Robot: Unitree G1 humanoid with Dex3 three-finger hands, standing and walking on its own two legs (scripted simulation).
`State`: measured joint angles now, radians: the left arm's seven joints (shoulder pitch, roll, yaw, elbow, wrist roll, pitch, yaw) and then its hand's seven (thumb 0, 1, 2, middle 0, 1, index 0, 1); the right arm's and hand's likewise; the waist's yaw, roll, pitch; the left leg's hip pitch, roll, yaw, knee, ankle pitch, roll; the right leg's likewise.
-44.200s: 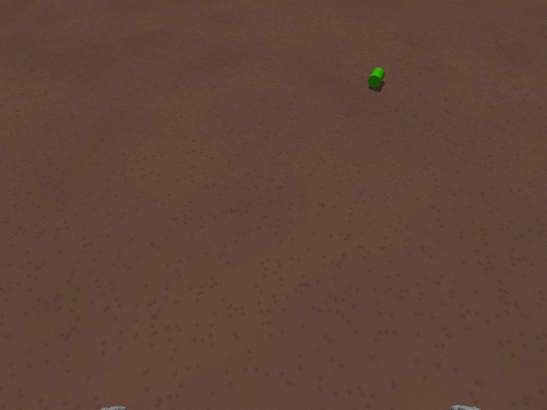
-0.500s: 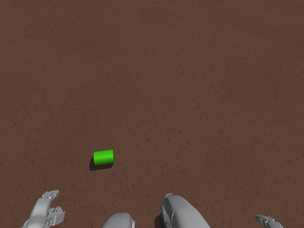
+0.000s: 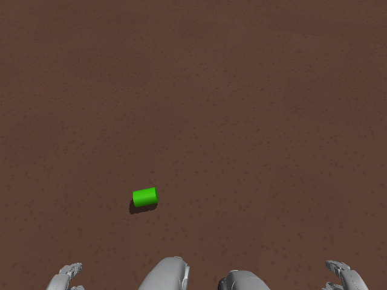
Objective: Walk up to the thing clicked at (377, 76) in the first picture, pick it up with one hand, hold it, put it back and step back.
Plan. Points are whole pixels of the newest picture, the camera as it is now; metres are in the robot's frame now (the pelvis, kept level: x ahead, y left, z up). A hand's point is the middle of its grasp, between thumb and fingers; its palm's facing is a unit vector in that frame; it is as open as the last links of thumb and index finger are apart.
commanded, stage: step back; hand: left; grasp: from above
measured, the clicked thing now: (145, 197) +0.55 +0.31 -0.72
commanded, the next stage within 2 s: none
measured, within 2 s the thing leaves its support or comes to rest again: neither
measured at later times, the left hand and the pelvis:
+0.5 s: hand out of the picture -0.07 +0.28 -0.16, palm faces +0.06 -0.93 -0.35, open 7.4 cm; pelvis -0.15 +0.00 +0.00, yaw +2 degrees
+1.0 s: hand out of the picture -0.20 +0.23 -0.14, palm faces +0.07 -0.91 -0.41, open 7.4 cm; pelvis -0.32 -0.05 -0.02, yaw +6 degrees
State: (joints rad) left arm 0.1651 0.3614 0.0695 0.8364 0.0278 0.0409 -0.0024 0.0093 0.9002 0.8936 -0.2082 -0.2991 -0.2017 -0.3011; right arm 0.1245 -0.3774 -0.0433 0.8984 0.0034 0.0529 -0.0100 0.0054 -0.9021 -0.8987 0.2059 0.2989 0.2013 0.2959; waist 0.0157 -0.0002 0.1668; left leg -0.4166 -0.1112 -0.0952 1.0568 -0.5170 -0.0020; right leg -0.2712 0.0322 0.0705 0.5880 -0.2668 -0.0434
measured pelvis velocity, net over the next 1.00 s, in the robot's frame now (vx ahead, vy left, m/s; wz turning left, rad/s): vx -0.32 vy -0.05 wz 0.10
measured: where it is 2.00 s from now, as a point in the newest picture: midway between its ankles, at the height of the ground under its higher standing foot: outside the picture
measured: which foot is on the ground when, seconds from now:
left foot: up 0.00-0.22, down 0.24-0.68, up 0.70-0.98, down 1.00-1.00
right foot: down 0.00-0.26, up 0.28-0.64, down 0.66-1.00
